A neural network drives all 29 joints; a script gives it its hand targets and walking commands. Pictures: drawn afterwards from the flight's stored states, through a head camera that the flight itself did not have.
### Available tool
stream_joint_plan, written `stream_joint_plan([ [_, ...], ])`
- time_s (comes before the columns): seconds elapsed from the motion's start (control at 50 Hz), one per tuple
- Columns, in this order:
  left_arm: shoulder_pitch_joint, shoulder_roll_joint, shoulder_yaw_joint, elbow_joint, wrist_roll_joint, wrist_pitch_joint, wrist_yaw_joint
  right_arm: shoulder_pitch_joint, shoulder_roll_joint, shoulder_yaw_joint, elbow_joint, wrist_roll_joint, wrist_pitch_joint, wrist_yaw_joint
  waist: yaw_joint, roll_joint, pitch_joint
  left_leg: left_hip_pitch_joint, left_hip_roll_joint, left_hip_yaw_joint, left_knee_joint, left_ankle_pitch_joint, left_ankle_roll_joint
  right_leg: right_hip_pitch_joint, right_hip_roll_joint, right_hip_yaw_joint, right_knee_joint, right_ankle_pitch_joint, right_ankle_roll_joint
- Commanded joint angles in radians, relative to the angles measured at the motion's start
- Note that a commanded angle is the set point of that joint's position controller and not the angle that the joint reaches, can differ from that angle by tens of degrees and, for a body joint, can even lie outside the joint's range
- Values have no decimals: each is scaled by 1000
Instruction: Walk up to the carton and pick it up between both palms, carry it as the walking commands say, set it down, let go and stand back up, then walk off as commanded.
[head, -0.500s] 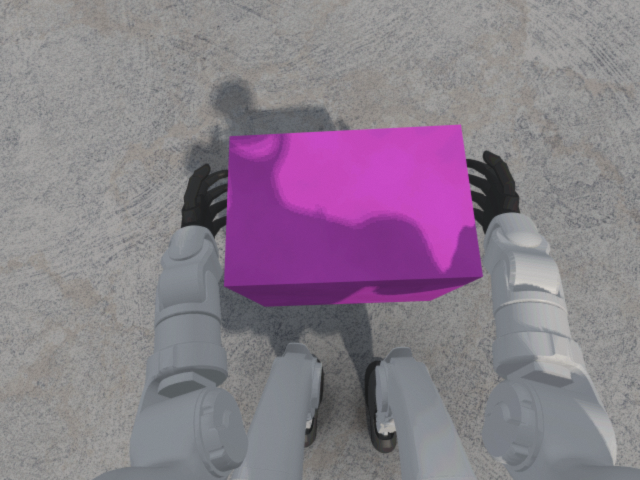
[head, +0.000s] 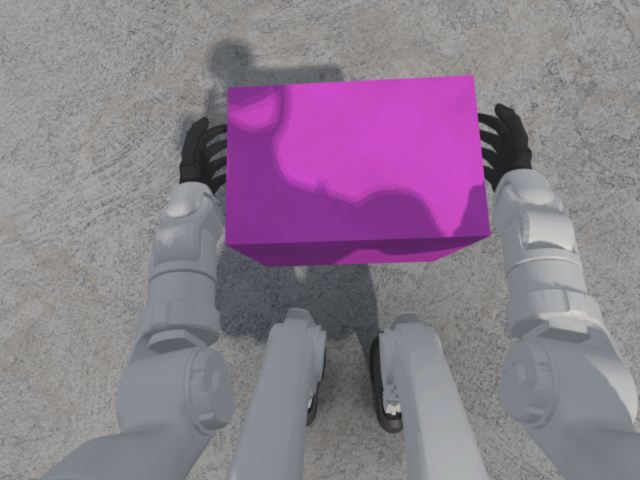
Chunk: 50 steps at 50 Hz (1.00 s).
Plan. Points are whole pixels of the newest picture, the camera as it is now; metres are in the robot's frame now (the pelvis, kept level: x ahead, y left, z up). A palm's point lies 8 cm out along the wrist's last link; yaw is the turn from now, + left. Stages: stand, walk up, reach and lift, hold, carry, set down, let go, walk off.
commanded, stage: set down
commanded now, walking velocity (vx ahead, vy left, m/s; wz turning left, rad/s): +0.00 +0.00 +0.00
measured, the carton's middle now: (349, 190) +0.46 +0.01 -0.18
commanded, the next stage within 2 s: none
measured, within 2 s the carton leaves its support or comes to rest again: neither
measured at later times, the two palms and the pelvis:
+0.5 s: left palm (225, 188) +0.46 +0.20 -0.18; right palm (482, 178) +0.48 -0.18 -0.18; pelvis -0.02 +0.00 -0.08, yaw +0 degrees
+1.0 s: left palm (242, 191) +0.48 +0.19 -0.27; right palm (463, 184) +0.50 -0.18 -0.27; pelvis -0.03 +0.00 -0.14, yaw +0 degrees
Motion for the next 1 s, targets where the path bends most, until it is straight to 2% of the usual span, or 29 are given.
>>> stream_joint_plan([
  [0.0,-582,-827,-507,-13,-124,-3,-233,-556,837,459,-20,119,-8,237,0,-6,-880,490,-36,-13,-98,252,-24,469,34,34,-106,240,23],
  [0.24,-715,-813,-469,30,-123,1,-210,-680,805,420,25,125,-3,243,-4,0,-882,421,-36,-4,7,197,-24,320,30,14,4,168,13],
  [0.6,-838,-754,-514,22,-194,-29,-200,-797,777,482,-7,183,-23,208,-2,-20,-926,262,-34,22,189,224,-18,281,23,20,172,235,15],
  [0.98,-965,-668,-514,69,-247,-70,-180,-919,702,498,39,231,-63,180,3,-29,-849,174,-19,35,350,216,-13,211,15,18,332,233,16],
])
